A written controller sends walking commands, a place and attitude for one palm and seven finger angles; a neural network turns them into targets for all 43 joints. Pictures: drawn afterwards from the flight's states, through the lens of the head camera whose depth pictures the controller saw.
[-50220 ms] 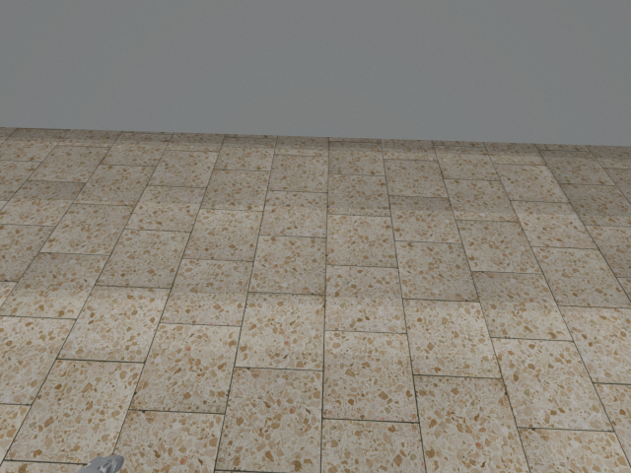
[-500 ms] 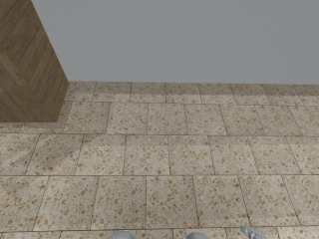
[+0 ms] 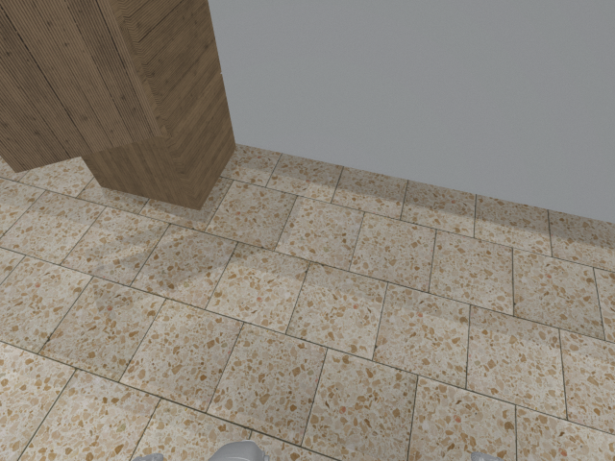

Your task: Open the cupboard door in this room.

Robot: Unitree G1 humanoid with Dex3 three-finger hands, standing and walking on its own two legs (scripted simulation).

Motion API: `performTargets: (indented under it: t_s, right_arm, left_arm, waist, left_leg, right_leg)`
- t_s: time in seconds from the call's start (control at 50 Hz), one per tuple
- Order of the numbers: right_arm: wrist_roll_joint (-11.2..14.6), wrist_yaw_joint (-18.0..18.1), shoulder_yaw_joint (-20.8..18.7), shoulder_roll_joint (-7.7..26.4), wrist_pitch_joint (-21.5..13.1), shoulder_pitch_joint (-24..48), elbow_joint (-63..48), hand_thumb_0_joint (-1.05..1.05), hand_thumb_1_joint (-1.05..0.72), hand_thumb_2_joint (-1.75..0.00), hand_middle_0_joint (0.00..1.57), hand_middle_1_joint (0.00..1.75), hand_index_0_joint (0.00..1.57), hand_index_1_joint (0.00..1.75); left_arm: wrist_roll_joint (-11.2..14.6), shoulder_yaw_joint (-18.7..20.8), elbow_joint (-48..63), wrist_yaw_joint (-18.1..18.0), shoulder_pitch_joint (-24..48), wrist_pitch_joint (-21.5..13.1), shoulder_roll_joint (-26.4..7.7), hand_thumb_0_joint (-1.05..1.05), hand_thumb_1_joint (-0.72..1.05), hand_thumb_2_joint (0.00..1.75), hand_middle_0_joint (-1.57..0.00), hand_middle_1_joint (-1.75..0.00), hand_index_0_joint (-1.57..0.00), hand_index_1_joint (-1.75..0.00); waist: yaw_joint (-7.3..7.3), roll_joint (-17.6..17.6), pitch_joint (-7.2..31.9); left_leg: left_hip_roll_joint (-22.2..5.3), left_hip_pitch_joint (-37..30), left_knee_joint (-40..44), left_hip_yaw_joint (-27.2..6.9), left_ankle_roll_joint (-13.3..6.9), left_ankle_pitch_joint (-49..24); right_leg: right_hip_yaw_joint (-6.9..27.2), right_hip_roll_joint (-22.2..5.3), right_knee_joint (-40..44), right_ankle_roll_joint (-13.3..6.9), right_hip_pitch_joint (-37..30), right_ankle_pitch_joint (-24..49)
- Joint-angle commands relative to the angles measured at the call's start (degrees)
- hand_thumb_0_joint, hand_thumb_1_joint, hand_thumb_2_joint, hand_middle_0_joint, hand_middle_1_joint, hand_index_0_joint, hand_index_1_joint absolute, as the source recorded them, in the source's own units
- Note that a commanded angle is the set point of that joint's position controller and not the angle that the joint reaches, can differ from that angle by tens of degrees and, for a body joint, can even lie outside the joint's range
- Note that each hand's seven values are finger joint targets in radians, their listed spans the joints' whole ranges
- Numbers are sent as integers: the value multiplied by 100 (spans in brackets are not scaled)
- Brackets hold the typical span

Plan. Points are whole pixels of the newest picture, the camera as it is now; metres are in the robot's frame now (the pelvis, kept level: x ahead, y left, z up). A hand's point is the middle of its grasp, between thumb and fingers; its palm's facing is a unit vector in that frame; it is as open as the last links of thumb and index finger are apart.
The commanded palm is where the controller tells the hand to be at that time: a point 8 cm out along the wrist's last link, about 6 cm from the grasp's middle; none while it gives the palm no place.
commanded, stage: turn to face it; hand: left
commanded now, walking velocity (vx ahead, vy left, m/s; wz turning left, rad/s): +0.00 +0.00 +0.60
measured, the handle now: out of the picture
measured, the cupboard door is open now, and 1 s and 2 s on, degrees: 40 40 40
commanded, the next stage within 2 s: take the last steps up to it in 0.60 s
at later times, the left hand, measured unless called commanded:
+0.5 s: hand out of the picture +0.04 +0.19 -0.15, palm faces +0.27 -0.92 -0.29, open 7.4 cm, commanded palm none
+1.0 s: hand out of the picture -0.01 +0.17 -0.16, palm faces +0.49 -0.83 -0.25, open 7.4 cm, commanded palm none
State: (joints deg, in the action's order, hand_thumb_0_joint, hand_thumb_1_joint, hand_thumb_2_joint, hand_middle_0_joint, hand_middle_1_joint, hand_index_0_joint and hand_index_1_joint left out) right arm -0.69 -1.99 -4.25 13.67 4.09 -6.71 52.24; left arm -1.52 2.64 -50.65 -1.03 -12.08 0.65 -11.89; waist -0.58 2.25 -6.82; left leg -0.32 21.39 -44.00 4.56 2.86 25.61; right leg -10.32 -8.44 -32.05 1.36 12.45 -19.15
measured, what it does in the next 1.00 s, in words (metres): steps on the spot, turning left: left foot, then right foot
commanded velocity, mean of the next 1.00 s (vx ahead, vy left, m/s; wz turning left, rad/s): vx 0.10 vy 0.05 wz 0.35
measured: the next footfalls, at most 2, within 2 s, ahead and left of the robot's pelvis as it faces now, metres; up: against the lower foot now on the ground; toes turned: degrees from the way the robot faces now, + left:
left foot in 0.06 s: +0.05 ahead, +0.13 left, +0.00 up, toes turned +6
right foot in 0.36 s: +0.08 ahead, -0.14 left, +0.00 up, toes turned +8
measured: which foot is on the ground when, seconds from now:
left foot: up 0.00-0.04, down 0.06-0.36, up 0.38-0.66, down 0.68-0.92, up 0.94-1.00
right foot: down 0.00-0.06, up 0.08-0.34, down 0.36-0.68, up 0.70-0.90, down 0.92-1.00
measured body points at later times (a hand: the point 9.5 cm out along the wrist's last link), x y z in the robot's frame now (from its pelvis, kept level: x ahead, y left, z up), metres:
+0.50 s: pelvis +0.02 -0.03 +0.00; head +0.07 -0.04 +0.44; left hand +0.03 +0.24 -0.13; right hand +0.16 -0.26 -0.16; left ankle -0.04 +0.09 -0.67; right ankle +0.04 -0.14 -0.74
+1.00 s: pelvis +0.05 -0.02 -0.01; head +0.07 -0.03 +0.44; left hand -0.03 +0.22 -0.14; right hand +0.20 -0.22 -0.16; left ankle -0.02 +0.09 -0.69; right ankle +0.07 -0.13 -0.74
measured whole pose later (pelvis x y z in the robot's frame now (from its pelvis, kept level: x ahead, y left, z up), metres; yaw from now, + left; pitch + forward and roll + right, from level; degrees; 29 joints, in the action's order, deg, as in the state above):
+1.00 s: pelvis +0.05 -0.02 -0.01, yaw +26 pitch -1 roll +1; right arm -1.6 -1.1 -3.1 12.4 3.1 -12.1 57.8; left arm -1.4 3.5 -55.9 0.1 -15.2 -1.4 -10.7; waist 1.5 -1.5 -2.8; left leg 0.8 23.2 -54.5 -1.1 0.1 24.8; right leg -7.1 -4.0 -33.3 -0.4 11.8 -19.9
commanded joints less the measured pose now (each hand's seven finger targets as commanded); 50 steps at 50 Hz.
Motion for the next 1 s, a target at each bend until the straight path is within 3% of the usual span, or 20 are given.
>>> performTargets:
  t_s: [0.0, 0.02, 0.04, 0.14, 0.3, 0.32, 0.34, 0.36, 0.42, 0.54, 0.6, 0.62, 0.66, 0.74, 0.84, 0.86, 0.88, 0.9, 0.94, 0.98]
  right_arm:
    - [-14, 36, -97, 626, -253, -327, -422, 0, -90, -90, 20, 30, 20, 30]
    - [-77, 76, -255, 1273, -309, -732, -383, 0, -90, -90, 20, 30, 20, 30]
    - [-63, 130, -337, 1644, -255, -1112, -280, 0, -90, -90, 20, 30, 20, 30]
    - [-102, 278, -187, 1123, -295, -175, -471, 0, -90, -90, 20, 30, 20, 30]
    - [-65, 236, -208, 1030, -213, 81, -469, 0, -90, -90, 20, 30, 20, 30]
    - [-11, 218, -184, 810, -213, 64, -525, 0, -90, -90, 20, 30, 20, 30]
    - [28, 181, -124, 439, -218, 1, -646, 0, -90, -90, 20, 30, 20, 30]
    - [-4, 138, -143, 530, -197, 136, -712, 0, -90, -90, 20, 30, 20, 30]
    - [-27, 119, -125, 469, -96, 85, -417, 0, -90, -90, 20, 30, 20, 30]
    - [38, 104, 65, 93, -192, 279, -289, 0, -90, -90, 20, 30, 20, 30]
    - [20, 139, 84, 164, -269, -123, -102, 0, -90, -90, 20, 30, 20, 30]
    - [2, 151, 58, 355, -323, -327, -13, 0, -90, -90, 20, 30, 20, 30]
    - [-72, 213, -101, 1135, -332, -665, 10, 0, -90, -90, 20, 30, 20, 30]
    - [-122, 363, 2, 835, -354, -447, 42, 0, -90, -90, 20, 30, 20, 30]
    - [-92, 298, -28, 866, -379, -281, 50, 0, -90, -90, 20, 30, 20, 30]
    - [-48, 275, -29, 809, -374, -125, 16, 0, -90, -90, 20, 30, 20, 30]
    - [3, 237, 2, 492, -374, -73, -87, 0, -90, -90, 20, 30, 20, 30]
    - [4, 174, 55, 264, -395, 218, -358, 0, -90, -90, 20, 30, 20, 30]
    - [-77, 86, -41, 489, -344, 580, -401, 0, -90, -90, 20, 30, 20, 30]
    - [-87, 1, -41, 390, -273, 348, -197, 0, -90, -90, 20, 30, 20, 30]
  left_arm:
    - [89, 401, 264, -16, -178, -70, -1264, 0, 90, 90, -20, -30, -20, -30]
    - [122, 347, 472, 25, -200, -31, -892, 0, 90, 90, -20, -30, -20, -30]
    - [90, 214, 682, 13, 185, 5, -708, 0, 90, 90, -20, -30, -20, -30]
    - [72, 271, 379, 51, 280, 132, -676, 0, 90, 90, -20, -30, -20, -30]
    - [90, 261, 193, 38, -350, 7, -649, 0, 90, 90, -20, -30, -20, -30]
    - [53, 311, 161, -4, -532, -54, -920, 0, 90, 90, -20, -30, -20, -30]
    - [-27, 417, 161, -49, -601, -102, -1416, 0, 90, 90, -20, -30, -20, -30]
    - [-21, 399, 228, -49, -566, -86, -1596, 0, 90, 90, -20, -30, -20, -30]
    - [24, 255, 276, -88, 8, -121, -974, 0, 90, 90, -20, -30, -20, -30]
    - [-21, 312, -33, -82, -502, -159, -1149, 0, 90, 90, -20, -30, -20, -30]
    - [45, 333, -155, -63, -390, -133, -1136, 0, 90, 90, -20, -30, -20, -30]
    - [94, 311, -142, -40, -315, -113, -1034, 0, 90, 90, -20, -30, -20, -30]
    - [124, 127, 68, -16, -221, -32, -490, 0, 90, 90, -20, -30, -20, -30]
    - [77, 182, -88, 50, 202, 77, -502, 0, 90, 90, -20, -30, -20, -30]
    - [45, 184, -337, 207, -339, -93, -329, 0, 90, 90, -20, -30, -20, -30]
    - [33, 226, -469, 208, -753, -144, -421, 0, 90, 90, -20, -30, -20, -30]
    - [-28, 314, -557, 158, -1117, -196, -741, 0, 90, 90, -20, -30, -20, -30]
    - [-52, 439, -576, 96, -1449, -220, -1317, 0, 90, 90, -20, -30, -20, -30]
    - [5, 357, -508, 39, -1143, -289, -1171, 0, 90, 90, -20, -30, -20, -30]
    - [19, 255, -430, 27, -656, -371, -784, 0, 90, 90, -20, -30, -20, -30]
  waist:
    - [-147, 338, 1199]
    - [-343, -1431, 1510]
    - [-533, -1991, 1443]
    - [-39, -1199, 846]
    - [239, -1038, 918]
    - [328, -371, 971]
    - [350, 1237, 904]
    - [427, 1222, 814]
    - [85, 1082, 551]
    - [323, 876, 895]
    - [106, 777, 955]
    - [-26, 341, 1062]
    - [-179, -1731, 1179]
    - [-90, -1673, 773]
    - [198, -1061, 678]
    - [412, -749, 653]
    - [602, 315, 528]
    - [844, 1841, 234]
    - [557, 842, -263]
    - [262, 788, -277]
  left_leg:
    - [-131, -1414, 1900, -52, -220, -1783]
    - [-1607, -2446, 2056, -2027, -906, -3617]
    - [-2444, -2463, 2208, -2883, -1652, -5023]
    - [-1368, -1033, 2372, -1876, -1204, -2897]
    - [-890, -181, 1841, -1847, -867, -2249]
    - [-488, 306, 1228, -1572, -582, -1662]
    - [342, 1148, -16, -662, -146, -78]
    - [298, 927, -1329, -657, -125, 1007]
    - [-62, 1037, -2493, -718, -56, 230]
    - [75, 281, -17, -78, -18, 235]
    - [103, -708, 1547, 11, -89, -946]
    - [-113, -1362, 2159, -161, -193, -1766]
    - [-2185, -2013, 2304, -2290, -1325, -4696]
    - [-1538, -1349, 2484, -1890, -1410, -2951]
    - [-950, -519, 2415, -1603, -1097, -509]
    - [-677, 20, 1978, -1387, -914, -82]
    - [-95, 1165, 870, -821, -605, 452]
    - [342, 2172, -723, -237, -269, 946]
    - [-213, 2157, -2211, -952, -261, 41]
    - [-490, 1928, -2322, -810, -123, -818]
  right_leg:
    - [240, -1000, -724, -125, -100, 3065]
    - [-44, -253, -2009, 320, 1392, 281]
    - [424, 128, -2952, 394, 2124, -2050]
    - [976, 219, -2997, 322, 1716, -728]
    - [638, 704, 177, 191, -310, 319]
    - [1193, 183, 1045, 60, -889, 462]
    - [2778, -1258, 1620, -541, -1155, 734]
    - [3038, -1991, 1776, -1069, -439, 1118]
    - [1828, -1133, 1359, -949, -177, 2162]
    - [1179, -1037, 766, -898, -1044, 3987]
    - [855, -877, 300, -530, -666, 3444]
    - [663, -723, -125, -258, -276, 2972]
    - [415, 165, -1691, 281, 1234, -1491]
    - [848, 339, -2550, 126, 1435, -1250]
    - [352, 712, -394, 25, 18, -588]
    - [385, 664, 407, 9, -740, -180]
    - [1438, -192, 1375, -232, -1614, -1014]
    - [3714, -1852, 2451, -908, -1729, -1774]
    - [3757, -1922, 2582, -1094, -510, -1978]
    - [2347, -1508, 2510, -763, -232, -906]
